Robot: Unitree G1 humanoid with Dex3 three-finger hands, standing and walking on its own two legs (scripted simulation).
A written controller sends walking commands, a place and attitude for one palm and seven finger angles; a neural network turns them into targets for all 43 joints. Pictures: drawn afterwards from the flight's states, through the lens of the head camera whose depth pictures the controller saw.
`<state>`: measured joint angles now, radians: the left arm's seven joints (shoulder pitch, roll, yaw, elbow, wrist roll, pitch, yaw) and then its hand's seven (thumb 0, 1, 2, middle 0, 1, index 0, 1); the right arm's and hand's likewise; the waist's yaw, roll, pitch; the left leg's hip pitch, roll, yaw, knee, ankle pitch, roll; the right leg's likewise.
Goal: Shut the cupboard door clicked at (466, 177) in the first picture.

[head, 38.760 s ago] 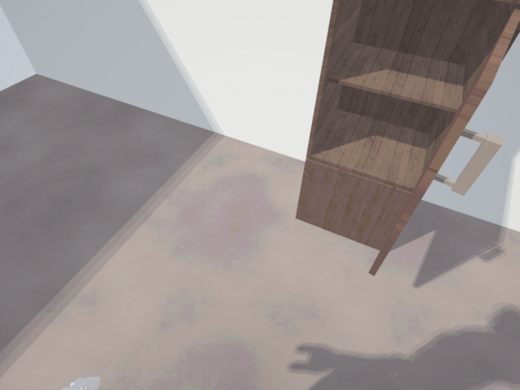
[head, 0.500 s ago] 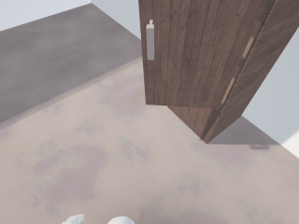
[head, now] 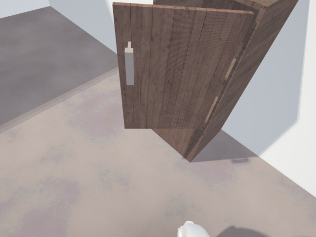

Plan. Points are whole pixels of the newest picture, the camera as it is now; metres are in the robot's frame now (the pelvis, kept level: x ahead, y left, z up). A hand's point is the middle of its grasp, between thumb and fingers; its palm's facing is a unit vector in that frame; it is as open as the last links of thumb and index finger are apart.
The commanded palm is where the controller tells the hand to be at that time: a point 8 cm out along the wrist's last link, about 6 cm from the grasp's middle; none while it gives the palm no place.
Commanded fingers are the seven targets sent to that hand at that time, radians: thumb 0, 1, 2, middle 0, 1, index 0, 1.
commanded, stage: take the last steps up to it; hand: left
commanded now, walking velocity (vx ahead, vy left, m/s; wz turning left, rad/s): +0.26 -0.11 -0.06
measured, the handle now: (129, 63) +0.62 +0.11 +0.07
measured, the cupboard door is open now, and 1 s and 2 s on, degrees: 47 47 47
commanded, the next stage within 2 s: come to a stop and stand still in 0.28 s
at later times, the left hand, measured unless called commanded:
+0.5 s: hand (120, 226) +0.18 +0.11 -0.20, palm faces +0.06 -0.98 -0.18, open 7.3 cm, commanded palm none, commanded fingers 0.00 0.90 0.90 -0.20 -0.30 -0.20 -0.30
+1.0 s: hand (127, 217) +0.20 +0.08 -0.17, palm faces +0.03 -0.96 -0.27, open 7.4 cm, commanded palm none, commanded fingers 0.00 0.90 0.90 -0.20 -0.30 -0.20 -0.30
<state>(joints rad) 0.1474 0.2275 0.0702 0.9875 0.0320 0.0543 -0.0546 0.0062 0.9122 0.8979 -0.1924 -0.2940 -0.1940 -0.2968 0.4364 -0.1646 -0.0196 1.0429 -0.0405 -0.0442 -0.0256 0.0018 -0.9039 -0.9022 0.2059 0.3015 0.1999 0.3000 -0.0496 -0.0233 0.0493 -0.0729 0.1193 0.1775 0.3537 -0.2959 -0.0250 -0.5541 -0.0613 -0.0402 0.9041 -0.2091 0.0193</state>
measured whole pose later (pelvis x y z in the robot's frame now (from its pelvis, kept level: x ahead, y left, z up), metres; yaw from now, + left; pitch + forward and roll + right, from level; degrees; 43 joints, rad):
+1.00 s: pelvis +0.17 -0.11 -0.01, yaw +0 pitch +0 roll +2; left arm 0.24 0.18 0.02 1.03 0.03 0.00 0.03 0.00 0.91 0.90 -0.20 -0.29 -0.20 -0.30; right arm 0.18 -0.23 -0.05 1.04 -0.01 0.06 -0.01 0.00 -0.91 -0.90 0.20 0.30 0.19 0.30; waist 0.01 0.01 0.05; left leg -0.32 0.00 0.03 0.78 -0.47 -0.04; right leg -0.18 -0.01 -0.02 0.48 -0.30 -0.04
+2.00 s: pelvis +0.12 -0.04 -0.01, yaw +0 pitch -1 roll +0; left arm 0.30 0.17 -0.02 1.09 0.02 0.00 0.03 0.00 0.91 0.90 -0.20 -0.29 -0.20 -0.30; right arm 0.24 -0.17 0.00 1.09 -0.01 -0.02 -0.01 0.00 -0.91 -0.90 0.20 0.30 0.20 0.30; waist 0.01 -0.02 0.03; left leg -0.21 -0.04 0.08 0.46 -0.23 0.06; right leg -0.21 -0.08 0.01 0.45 -0.22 0.07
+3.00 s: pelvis +0.11 -0.11 -0.10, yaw +4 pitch +12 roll -2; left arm 0.45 0.23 0.17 -0.13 -0.31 -0.40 -0.34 0.02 0.90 0.90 -0.59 -0.72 -0.59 -0.73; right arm 0.17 -0.22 0.00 0.53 0.03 -0.26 -0.07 0.01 -0.90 -0.90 0.20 0.30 0.20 0.30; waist 0.06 0.04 -0.12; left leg -0.86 0.05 -0.07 1.18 -0.52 -0.04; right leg -0.81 -0.01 -0.13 1.14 -0.53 -0.04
